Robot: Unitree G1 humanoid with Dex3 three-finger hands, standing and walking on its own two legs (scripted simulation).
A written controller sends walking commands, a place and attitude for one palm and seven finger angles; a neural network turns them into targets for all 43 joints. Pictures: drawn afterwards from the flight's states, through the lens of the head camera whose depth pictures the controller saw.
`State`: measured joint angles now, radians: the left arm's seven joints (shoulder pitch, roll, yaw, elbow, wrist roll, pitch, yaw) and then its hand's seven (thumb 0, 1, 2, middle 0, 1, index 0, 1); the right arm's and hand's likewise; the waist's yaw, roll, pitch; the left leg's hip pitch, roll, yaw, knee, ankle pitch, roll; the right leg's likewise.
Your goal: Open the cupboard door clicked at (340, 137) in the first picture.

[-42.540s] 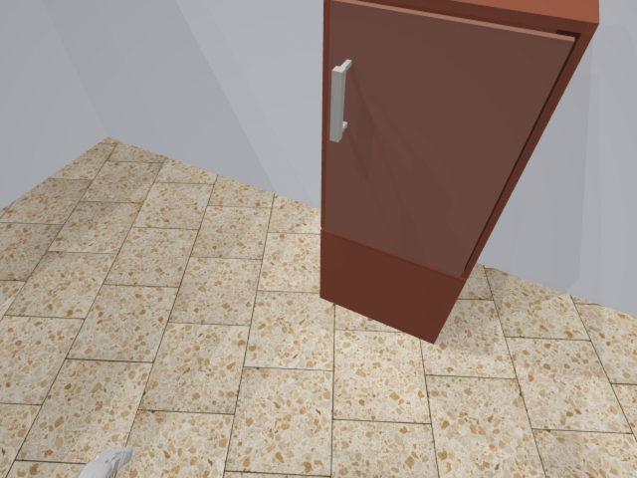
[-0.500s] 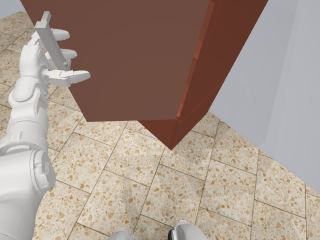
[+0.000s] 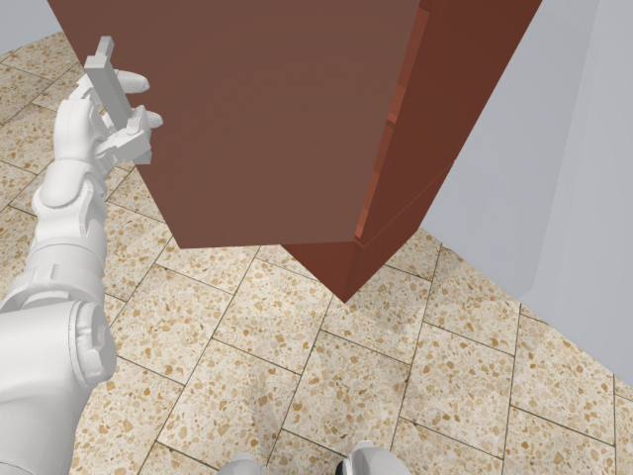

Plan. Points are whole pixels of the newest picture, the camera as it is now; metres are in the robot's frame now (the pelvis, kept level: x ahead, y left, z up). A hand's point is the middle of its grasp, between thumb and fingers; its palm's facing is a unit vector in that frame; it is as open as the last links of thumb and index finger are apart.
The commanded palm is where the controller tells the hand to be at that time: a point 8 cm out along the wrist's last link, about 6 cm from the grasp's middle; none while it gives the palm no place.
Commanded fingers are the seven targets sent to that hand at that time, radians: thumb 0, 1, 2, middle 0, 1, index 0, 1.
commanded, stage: pull the door open along its arc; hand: left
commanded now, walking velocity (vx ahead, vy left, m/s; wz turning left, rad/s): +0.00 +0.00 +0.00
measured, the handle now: (125, 105) +0.56 +0.20 +0.11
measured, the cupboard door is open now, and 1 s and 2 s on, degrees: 49 92 88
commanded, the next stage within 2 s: open thumb and fingers to let go in 0.94 s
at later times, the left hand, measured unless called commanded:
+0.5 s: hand (146, 199) +0.41 +0.16 +0.11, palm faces -0.08 -1.00 +0.02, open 5.8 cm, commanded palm +0.36 +0.21 +0.11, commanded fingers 0.00 0.90 0.90 -0.40 -1.35 -0.40 -1.35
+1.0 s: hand (250, 307) +0.28 +0.05 +0.12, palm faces +0.32 -0.95 +0.02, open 6.3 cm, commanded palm +0.23 +0.09 +0.11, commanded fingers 0.00 0.90 0.90 -0.40 -1.35 -0.40 -1.35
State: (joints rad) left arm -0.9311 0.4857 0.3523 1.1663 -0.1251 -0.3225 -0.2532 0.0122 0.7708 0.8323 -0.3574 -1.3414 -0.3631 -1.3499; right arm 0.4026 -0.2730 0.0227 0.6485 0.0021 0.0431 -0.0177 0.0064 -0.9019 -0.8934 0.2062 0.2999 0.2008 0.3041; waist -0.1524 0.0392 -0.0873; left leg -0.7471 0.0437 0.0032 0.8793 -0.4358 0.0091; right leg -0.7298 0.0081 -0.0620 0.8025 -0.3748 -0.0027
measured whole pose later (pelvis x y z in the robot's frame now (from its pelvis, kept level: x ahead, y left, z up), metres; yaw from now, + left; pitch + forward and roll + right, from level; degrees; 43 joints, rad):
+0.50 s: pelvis +0.01 +0.00 +0.01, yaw -2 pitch +12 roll -1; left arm -0.38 0.29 0.28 0.60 -0.24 -0.26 -0.26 0.02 0.73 0.75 -0.37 -1.35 -0.36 -1.35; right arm 0.38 -0.26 0.00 0.56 0.04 0.05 0.00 0.01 -0.90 -0.89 0.20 0.30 0.20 0.30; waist -0.08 0.05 -0.13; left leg -0.56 0.05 0.05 0.77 -0.42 0.01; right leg -0.57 0.02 -0.01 0.72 -0.36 0.00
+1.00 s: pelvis +0.01 -0.03 +0.02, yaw +1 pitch +2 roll +0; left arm 0.20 -0.08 -0.22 -0.13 0.03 0.01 0.47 0.03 0.65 0.72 -0.35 -1.28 -0.36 -1.34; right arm 0.15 -0.16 0.04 0.51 -0.04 0.12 0.00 0.01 -0.90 -0.89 0.21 0.30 0.20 0.30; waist -0.01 0.05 -0.07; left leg -0.34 0.04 0.00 0.68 -0.39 -0.03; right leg -0.35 0.01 -0.07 0.69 -0.38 -0.04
